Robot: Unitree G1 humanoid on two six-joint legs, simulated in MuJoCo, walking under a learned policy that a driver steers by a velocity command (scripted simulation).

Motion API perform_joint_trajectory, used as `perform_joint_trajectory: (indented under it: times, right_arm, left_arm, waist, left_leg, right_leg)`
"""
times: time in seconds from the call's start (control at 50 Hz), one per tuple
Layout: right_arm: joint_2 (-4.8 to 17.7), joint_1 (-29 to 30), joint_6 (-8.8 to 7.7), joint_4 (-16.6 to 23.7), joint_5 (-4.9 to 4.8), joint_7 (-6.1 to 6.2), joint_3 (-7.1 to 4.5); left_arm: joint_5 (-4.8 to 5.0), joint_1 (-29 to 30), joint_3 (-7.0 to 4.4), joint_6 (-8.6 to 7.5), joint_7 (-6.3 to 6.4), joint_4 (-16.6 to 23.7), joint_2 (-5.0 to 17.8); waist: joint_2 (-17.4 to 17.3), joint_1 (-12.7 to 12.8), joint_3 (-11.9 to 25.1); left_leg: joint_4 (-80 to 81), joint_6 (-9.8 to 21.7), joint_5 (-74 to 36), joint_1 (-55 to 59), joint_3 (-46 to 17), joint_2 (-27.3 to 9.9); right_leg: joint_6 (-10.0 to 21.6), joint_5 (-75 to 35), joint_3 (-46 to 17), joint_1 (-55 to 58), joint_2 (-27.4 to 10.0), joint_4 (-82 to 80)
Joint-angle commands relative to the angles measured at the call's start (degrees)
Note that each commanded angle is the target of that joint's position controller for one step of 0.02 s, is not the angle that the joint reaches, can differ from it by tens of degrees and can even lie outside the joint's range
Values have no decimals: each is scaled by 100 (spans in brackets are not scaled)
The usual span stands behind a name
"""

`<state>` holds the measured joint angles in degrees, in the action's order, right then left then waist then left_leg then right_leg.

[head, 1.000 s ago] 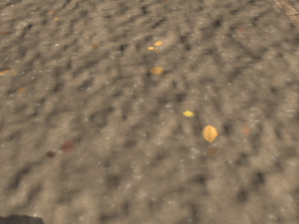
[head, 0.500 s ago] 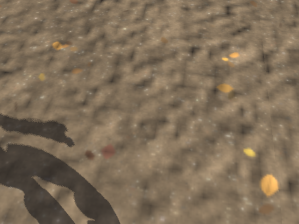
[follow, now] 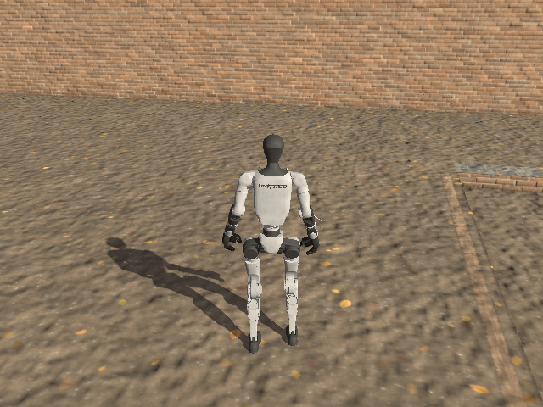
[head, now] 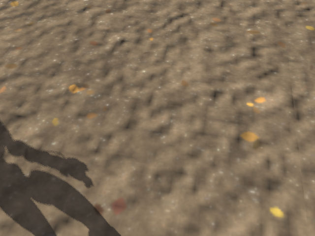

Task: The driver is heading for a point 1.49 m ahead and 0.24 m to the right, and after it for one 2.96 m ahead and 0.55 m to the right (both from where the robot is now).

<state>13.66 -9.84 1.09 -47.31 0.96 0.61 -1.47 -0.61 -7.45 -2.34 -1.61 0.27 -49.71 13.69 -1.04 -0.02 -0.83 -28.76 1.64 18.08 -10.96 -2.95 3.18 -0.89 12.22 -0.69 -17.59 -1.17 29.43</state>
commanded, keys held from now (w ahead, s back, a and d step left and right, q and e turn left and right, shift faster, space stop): no key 1.00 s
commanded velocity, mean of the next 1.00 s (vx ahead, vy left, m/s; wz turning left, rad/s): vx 0.01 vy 0.00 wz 0.01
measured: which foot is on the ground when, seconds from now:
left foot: down 0.00-1.00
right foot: down 0.00-1.00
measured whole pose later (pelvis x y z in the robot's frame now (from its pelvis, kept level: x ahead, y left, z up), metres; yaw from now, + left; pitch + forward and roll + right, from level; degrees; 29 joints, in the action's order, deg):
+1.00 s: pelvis +0.00 -0.02 +0.00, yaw -1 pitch -2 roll +0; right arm 11.3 -15.4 -0.6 -62.7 0.3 2.3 -0.7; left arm 0.0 -8.3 -1.7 0.3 2.0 -63.4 12.6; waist 0.3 0.3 -2.5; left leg -27.1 -0.2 17.7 -8.0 -2.3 0.8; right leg 0.9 11.3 -0.9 -15.1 1.0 27.9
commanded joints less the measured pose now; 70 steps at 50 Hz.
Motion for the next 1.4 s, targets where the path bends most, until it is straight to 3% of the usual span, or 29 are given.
perform_joint_trajectory:
  times: [0.02, 0.2, 0.64, 1.02, 1.4]
  right_arm:
    - [666, -108, -13, 172, -21, 42, -187]
    - [613, -190, -43, -310, -51, 101, -211]
    - [500, -457, -150, -1162, -51, 164, -96]
    - [306, -886, -211, -1453, -65, 183, -2]
    - [175, -1220, -228, -1515, -79, 204, 19]
  left_arm:
    - [26, 111, -149, -90, 21, 164, 732]
    - [55, 333, -138, 11, 74, -227, 706]
    - [51, 258, -79, 136, 158, -1001, 627]
    - [62, -114, -16, 153, 190, -1201, 497]
    - [76, -374, 11, 157, 209, -1212, 394]
  waist:
    - [436, -15, 442]
    - [115, 8, 318]
    - [122, 16, -65]
    - [96, 33, -148]
    - [92, 28, -184]
  left_leg:
    - [383, 91, -1167, -213, -324, -417]
    - [488, -13, -1361, -91, -277, -430]
    - [719, -73, -638, -256, -98, -406]
    - [743, -78, -523, -402, -16, -383]
    - [711, -88, -587, -438, 28, -374]
  right_leg:
    - [334, -1674, -451, 837, -438, -281]
    - [390, -1593, -357, 991, -308, -277]
    - [330, -527, -283, 824, -95, -577]
    - [351, -368, -281, 737, -38, -597]
    - [375, -508, -279, 717, -16, -545]
Velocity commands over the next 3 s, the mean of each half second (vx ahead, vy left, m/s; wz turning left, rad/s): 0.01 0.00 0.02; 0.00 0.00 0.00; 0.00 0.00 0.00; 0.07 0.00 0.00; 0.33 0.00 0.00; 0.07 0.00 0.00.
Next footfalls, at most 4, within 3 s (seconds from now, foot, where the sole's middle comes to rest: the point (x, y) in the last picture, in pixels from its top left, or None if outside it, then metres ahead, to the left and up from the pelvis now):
2.44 right None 0.39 -0.13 -0.77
2.80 left None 0.37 0.10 -0.77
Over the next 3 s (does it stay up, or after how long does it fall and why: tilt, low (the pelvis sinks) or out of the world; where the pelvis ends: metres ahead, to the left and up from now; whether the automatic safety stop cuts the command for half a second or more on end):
stays up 0.32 -0.03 0.00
